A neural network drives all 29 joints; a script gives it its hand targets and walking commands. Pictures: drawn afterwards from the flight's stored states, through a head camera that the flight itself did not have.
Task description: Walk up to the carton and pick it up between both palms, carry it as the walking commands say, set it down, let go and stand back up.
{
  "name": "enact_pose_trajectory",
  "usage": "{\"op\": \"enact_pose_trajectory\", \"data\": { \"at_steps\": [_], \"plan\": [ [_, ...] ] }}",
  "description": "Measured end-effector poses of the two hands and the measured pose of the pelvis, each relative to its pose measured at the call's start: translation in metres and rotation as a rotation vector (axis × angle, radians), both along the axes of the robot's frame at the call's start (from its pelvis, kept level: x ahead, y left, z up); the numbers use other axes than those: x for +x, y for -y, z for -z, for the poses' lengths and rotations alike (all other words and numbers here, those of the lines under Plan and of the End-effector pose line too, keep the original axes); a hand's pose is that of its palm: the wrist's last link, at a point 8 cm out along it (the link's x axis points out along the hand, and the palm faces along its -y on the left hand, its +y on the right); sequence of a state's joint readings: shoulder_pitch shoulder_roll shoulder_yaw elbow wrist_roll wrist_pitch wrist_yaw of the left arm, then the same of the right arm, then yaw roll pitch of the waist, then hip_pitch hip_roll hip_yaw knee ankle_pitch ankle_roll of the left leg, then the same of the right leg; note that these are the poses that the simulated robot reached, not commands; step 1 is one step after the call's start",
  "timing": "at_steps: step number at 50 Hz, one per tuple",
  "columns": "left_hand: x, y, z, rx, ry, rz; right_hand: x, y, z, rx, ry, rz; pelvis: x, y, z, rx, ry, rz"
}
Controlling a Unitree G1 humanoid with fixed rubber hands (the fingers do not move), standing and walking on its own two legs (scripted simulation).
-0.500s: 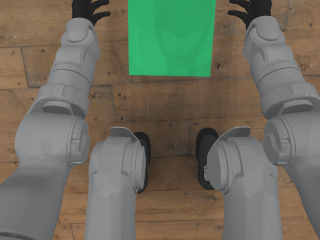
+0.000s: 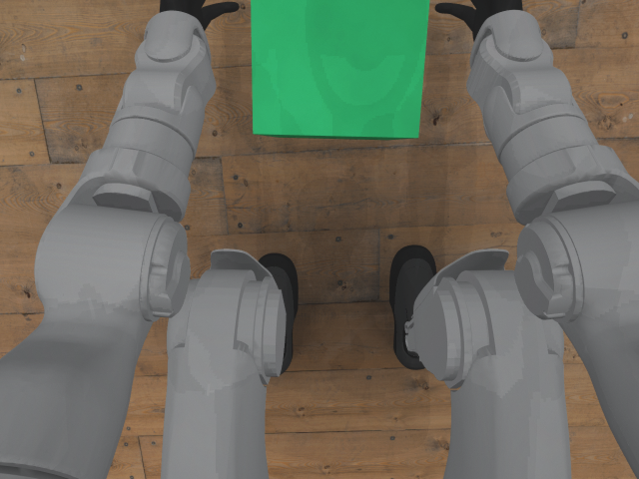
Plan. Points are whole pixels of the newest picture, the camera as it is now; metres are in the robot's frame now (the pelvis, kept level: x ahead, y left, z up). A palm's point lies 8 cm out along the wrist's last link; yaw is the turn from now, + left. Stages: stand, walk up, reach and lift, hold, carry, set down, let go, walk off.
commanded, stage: reach and lift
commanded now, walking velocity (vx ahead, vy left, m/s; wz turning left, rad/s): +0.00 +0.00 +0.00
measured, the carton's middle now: (336, 47) +0.53 +0.01 -0.27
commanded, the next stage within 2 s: none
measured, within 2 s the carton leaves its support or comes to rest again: leaves its support in 0.90 s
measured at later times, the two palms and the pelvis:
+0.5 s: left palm (207, 19) +0.54 +0.13 -0.18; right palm (481, 7) +0.54 -0.13 -0.18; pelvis +0.01 +0.00 -0.01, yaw +0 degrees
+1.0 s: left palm (208, 11) +0.54 +0.13 -0.16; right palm (488, 5) +0.54 -0.13 -0.17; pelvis +0.02 +0.00 -0.01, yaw +0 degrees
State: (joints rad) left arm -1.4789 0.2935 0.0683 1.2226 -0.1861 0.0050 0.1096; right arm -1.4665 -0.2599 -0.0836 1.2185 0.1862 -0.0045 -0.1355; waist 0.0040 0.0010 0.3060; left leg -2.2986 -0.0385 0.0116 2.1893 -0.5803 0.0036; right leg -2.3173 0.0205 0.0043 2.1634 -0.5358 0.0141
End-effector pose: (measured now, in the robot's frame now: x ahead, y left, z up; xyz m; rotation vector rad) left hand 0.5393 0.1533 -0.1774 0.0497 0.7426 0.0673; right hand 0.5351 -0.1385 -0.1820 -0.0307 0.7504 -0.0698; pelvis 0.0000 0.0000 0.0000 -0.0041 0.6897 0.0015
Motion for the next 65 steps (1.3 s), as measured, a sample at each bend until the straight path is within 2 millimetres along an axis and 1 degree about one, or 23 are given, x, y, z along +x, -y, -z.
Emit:
{"op": "enact_pose_trajectory", "data": {
  "at_steps": [5, 16, 19, 29, 45, 50, 55, 65],
  "plan": [
    [0.0, 0.015, 0.005, -0.014, -0.004, 0.017, 0.001, -0.011, 0.003, 0.009, -0.002, -0.019, 0.002, 0.0, -0.002, 0.0, -0.007, 0.001],
    [-0.001, 0.016, 0.004, -0.001, -0.003, 0.002, 0.002, -0.013, 0.004, -0.006, -0.006, -0.007, 0.005, 0.0, -0.002, 0.0, 0.0, 0.002],
    [0.0, 0.019, 0.003, -0.016, -0.016, 0.006, 0.003, -0.015, 0.004, 0.003, -0.016, -0.008, 0.005, 0.0, 0.001, 0.001, 0.015, 0.001],
    [-0.002, 0.019, 0.002, -0.044, -0.039, 0.04, 0.008, -0.01, 0.002, 0.003, -0.046, -0.019, 0.01, -0.001, 0.011, 0.002, 0.039, 0.001],
    [-0.002, 0.023, -0.003, -0.049, -0.043, 0.025, 0.006, -0.008, 0.0, 0.001, -0.057, 0.002, 0.017, 0.0, 0.008, 0.001, 0.004, 0.001],
    [-0.002, 0.025, -0.013, -0.049, -0.013, 0.002, 0.005, -0.009, -0.008, -0.007, -0.035, 0.028, 0.017, 0.001, 0.006, 0.001, 0.004, 0.0],
    [-0.004, 0.026, -0.029, -0.051, 0.021, -0.031, 0.005, -0.011, -0.024, -0.006, -0.004, 0.058, 0.012, 0.0, 0.004, -0.001, 0.009, -0.002],
    [-0.003, 0.027, -0.056, -0.035, 0.04, -0.037, 0.007, -0.011, -0.053, -0.021, 0.017, 0.073, 0.004, 0.0, -0.006, -0.005, -0.011, -0.002]
  ]
}}
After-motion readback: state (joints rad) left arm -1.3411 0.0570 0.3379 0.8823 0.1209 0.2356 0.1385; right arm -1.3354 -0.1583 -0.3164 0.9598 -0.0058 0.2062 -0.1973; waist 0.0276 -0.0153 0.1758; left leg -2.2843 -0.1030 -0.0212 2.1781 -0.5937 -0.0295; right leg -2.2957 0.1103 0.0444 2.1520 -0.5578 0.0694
